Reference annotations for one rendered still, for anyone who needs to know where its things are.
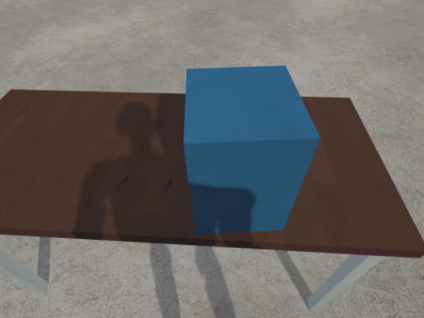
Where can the table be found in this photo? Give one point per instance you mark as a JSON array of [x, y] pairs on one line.
[[104, 165]]

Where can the carton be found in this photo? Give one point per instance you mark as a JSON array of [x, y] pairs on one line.
[[248, 144]]

